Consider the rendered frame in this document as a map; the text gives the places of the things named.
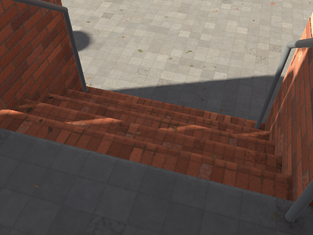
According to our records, stairs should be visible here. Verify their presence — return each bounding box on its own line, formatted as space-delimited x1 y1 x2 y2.
0 86 292 201

